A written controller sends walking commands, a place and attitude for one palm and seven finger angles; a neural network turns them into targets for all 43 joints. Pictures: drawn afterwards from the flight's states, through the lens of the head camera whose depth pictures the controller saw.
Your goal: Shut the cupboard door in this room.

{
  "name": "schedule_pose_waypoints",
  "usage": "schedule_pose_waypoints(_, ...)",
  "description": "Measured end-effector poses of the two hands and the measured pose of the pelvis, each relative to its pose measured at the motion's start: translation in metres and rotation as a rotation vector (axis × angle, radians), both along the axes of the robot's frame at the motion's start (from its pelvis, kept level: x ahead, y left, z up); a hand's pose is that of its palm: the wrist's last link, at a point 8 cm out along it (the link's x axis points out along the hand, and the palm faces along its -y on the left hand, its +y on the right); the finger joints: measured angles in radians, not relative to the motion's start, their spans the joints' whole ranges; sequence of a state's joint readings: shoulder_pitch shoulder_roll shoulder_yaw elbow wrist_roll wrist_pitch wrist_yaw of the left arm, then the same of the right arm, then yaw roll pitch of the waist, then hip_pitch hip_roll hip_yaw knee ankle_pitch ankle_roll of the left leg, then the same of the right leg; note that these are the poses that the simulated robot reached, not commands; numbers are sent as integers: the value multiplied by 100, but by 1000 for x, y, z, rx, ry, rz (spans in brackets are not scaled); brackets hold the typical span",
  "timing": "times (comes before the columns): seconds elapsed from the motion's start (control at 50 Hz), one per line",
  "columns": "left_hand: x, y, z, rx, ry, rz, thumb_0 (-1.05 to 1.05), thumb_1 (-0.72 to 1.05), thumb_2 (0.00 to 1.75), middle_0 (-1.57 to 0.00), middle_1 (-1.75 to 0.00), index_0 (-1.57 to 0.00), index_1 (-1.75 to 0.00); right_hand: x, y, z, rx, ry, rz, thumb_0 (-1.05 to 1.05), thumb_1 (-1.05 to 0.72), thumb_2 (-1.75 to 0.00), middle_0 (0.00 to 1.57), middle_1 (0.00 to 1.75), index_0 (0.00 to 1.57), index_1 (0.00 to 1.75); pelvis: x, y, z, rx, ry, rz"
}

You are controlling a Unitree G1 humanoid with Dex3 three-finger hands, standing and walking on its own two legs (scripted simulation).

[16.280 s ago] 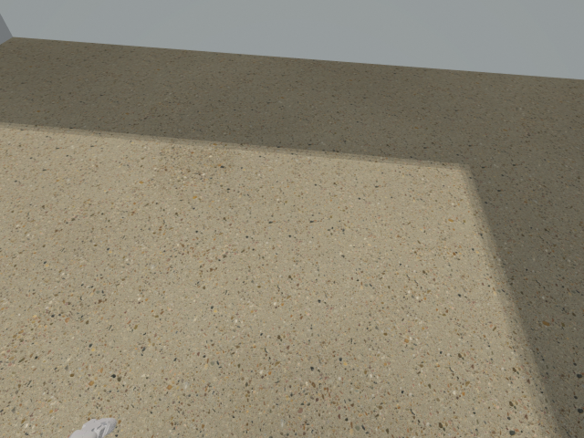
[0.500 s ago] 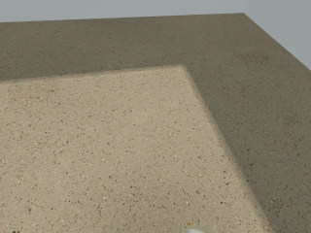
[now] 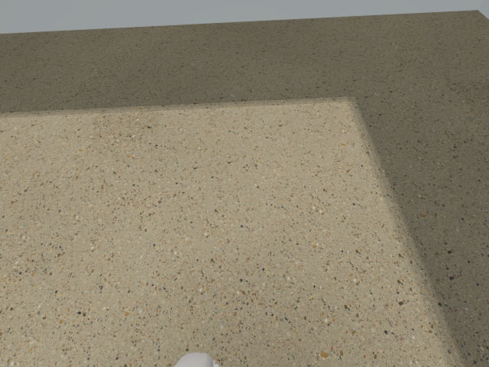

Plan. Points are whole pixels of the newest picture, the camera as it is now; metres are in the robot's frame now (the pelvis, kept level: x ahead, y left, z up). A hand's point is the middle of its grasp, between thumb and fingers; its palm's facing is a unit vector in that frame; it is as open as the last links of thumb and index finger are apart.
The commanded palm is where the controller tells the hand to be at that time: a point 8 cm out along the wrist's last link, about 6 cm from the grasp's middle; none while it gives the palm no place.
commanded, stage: turn or walk to find it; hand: left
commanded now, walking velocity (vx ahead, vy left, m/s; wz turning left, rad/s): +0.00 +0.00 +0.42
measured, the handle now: out of the picture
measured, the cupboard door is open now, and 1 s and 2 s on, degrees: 94 94 94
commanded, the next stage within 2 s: stand and wait in 0.76 s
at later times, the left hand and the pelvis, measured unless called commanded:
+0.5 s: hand out of the picture +0.04 +0.26 -0.16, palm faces +0.21 -0.94 -0.26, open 7.4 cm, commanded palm none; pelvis -0.01 +0.03 +0.00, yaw +11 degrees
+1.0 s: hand out of the picture -0.08 +0.17 -0.17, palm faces +0.37 -0.90 -0.23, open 7.3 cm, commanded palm none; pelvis -0.03 +0.00 +0.00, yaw +19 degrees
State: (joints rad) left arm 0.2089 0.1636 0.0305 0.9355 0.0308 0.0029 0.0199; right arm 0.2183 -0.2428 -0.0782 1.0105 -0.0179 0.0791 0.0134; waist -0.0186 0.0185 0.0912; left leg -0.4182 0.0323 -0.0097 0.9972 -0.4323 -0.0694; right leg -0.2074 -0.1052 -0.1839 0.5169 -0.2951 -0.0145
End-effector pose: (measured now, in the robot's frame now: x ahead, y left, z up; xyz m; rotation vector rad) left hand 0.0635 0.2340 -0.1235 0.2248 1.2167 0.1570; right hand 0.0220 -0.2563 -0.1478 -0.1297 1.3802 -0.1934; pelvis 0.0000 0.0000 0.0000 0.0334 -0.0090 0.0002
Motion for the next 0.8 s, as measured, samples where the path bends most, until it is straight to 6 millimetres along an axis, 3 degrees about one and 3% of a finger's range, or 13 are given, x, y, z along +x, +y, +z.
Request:
schedule_pose_waypoints(0.2, -72, 64, -35, -16, 133, 161, 1, 90, 89, -20, -30, -21, -30, 74, 47, 14, -64, -152, 181, 0, -91, -90, 20, 30, 20, 30, -7, 37, -14, -26, 0, 80)
schedule_pose_waypoints(0.26, -78, 75, -29, -14, 147, 190, 1, 91, 89, -20, -30, -20, -30, 84, 61, 25, -69, -184, 212, 0, -91, -90, 20, 30, 20, 30, -9, 42, -6, -46, 0, 103)
schedule_pose_waypoints(0.36, -69, 82, -16, -11, 79, 211, 1, 91, 89, -20, -30, -20, -30, 89, 73, 31, -50, -193, 248, 0, -91, -90, 20, 30, 20, 30, -10, 45, 2, -53, 3, 139)
schedule_pose_waypoints(0.48, -48, 72, -6, 5, -4, 214, 1, 91, 89, -20, -30, -20, -30, 81, 68, 22, -15, -173, 256, 0, -91, -90, 20, 30, 21, 30, -12, 35, 2, -41, 2, 184)
schedule_pose_waypoints(0.6, -31, 43, 2, 34, -96, 216, 1, 90, 89, -20, -30, -20, -30, 66, 42, -3, 24, -111, 257, 0, -91, -90, 20, 30, 21, 30, -13, 9, -8, -12, 6, 239)
schedule_pose_waypoints(0.66, -39, 26, 7, 48, -117, 232, 0, 90, 89, -20, -30, -20, -30, 63, 27, -13, 33, -78, 269, 0, -91, -90, 20, 30, 21, 30, -16, -2, -10, -16, -6, 280)
schedule_pose_waypoints(0.8, -83, -1, 11, 33, -60, 335, 0, 90, 89, -20, -30, -21, -30, 64, 9, -7, 28, -21, 334, 0, -91, -90, 20, 30, 20, 30, -18, -15, 0, 2, -15, 354)
